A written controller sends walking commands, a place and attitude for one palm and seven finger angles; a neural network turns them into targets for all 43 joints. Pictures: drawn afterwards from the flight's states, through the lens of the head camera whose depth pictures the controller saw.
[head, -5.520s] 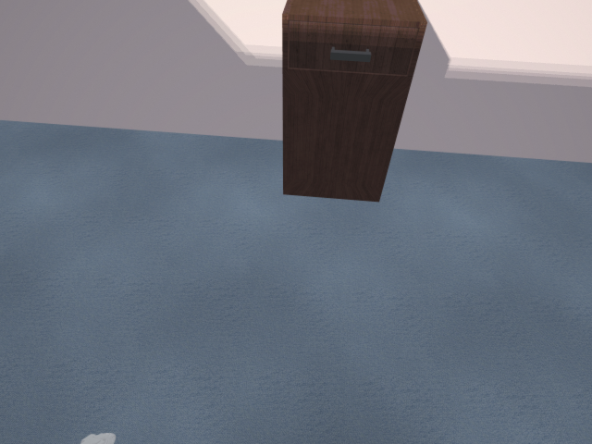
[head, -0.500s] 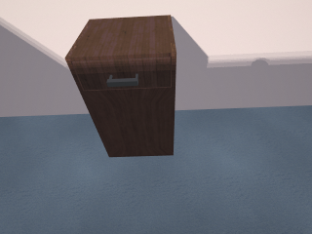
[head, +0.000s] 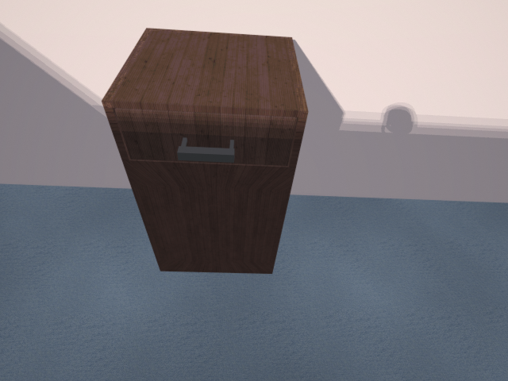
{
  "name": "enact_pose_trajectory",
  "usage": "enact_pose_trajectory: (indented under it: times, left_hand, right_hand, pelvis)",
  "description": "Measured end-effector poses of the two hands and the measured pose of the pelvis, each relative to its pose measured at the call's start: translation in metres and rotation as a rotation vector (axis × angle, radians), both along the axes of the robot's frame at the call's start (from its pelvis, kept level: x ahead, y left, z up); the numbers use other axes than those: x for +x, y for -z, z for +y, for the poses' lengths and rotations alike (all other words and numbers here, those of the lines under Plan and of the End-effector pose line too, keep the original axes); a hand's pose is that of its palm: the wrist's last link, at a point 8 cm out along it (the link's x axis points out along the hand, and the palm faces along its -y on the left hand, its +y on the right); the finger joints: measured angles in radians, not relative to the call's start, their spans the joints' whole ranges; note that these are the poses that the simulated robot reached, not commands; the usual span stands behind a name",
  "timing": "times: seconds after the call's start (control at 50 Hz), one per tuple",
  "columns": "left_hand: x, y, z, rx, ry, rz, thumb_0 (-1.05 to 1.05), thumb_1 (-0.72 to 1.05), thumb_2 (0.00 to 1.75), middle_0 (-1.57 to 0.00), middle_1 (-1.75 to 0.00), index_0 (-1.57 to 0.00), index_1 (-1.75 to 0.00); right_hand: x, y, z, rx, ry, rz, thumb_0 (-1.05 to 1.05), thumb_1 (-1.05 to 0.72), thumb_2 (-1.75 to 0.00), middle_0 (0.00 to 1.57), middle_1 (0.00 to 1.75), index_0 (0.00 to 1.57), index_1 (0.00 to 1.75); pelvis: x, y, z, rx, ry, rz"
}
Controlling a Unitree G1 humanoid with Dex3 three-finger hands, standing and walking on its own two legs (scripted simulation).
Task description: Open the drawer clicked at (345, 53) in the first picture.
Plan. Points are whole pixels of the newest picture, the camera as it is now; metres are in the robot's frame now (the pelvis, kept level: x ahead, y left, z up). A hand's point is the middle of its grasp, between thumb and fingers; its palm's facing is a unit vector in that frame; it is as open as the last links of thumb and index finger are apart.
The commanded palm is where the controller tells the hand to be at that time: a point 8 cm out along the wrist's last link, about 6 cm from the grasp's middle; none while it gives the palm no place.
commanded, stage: take the last steps up to it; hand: left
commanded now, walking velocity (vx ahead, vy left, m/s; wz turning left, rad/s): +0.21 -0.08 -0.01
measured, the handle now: (207, 148) +0.65 +0.16 -0.04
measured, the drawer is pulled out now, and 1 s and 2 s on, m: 0.00 0.00 0.00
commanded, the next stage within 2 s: come to a stop and stand still in 0.18 s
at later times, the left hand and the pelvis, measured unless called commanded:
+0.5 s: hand (189, 357) +0.20 +0.13 -0.16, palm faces +0.05 -0.97 -0.24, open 7.2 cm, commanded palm none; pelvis +0.13 -0.06 +0.00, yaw +1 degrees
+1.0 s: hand out of the picture +0.14 +0.17 -0.17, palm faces +0.02 -0.98 -0.21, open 7.4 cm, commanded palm none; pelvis +0.12 -0.02 +0.00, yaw -1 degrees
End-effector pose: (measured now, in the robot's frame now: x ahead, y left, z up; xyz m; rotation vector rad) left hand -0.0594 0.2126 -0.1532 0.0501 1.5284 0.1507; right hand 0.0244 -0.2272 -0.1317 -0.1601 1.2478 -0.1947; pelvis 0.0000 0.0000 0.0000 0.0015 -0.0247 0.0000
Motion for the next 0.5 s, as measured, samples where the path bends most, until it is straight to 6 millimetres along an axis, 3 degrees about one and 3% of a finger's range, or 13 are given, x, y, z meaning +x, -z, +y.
enact_pose_trajectory:
  times: [0.16,0.28,0.34,0.4,0.5]
  left_hand:
    - [0.142,-0.017,0.011,0.090,0.067,-0.235,0.01,0.93,0.90,-0.20,-0.30,-0.19,-0.30]
    - [0.226,-0.020,-0.010,0.143,0.129,-0.336,0.01,0.92,0.90,-0.20,-0.29,-0.19,-0.30]
    - [0.243,-0.022,-0.027,0.138,0.116,-0.356,0.01,0.92,0.90,-0.20,-0.29,-0.19,-0.30]
    - [0.245,-0.023,-0.042,0.124,0.091,-0.324,0.00,0.92,0.90,-0.20,-0.30,-0.19,-0.30]
    - [0.247,-0.024,-0.040,0.136,0.066,-0.274,-0.01,0.95,0.89,-0.20,-0.30,-0.20,-0.30]
  right_hand:
    - [-0.018,0.011,0.008,0.085,0.061,0.163,0.00,-0.92,-0.90,0.20,0.30,0.20,0.30]
    - [-0.012,0.035,-0.010,0.146,0.107,0.271,0.01,-0.91,-0.90,0.20,0.30,0.20,0.30]
    - [0.011,0.038,-0.025,0.140,0.086,0.293,0.01,-0.91,-0.90,0.20,0.30,0.20,0.30]
    - [0.048,0.032,-0.040,0.108,0.064,0.249,0.01,-0.91,-0.90,0.20,0.30,0.20,0.30]
    - [0.115,0.024,-0.054,0.070,0.025,0.147,0.01,-0.91,-0.90,0.20,0.30,0.20,0.30]
  pelvis:
    - [0.046,-0.003,-0.014,0.018,-0.002,0.005]
    - [0.089,0.013,-0.043,0.027,0.002,0.007]
    - [0.105,0.013,-0.052,0.010,-0.010,0.004]
    - [0.118,0.005,-0.056,0.009,-0.010,0.007]
    - [0.130,0.000,-0.057,0.011,-0.009,0.018]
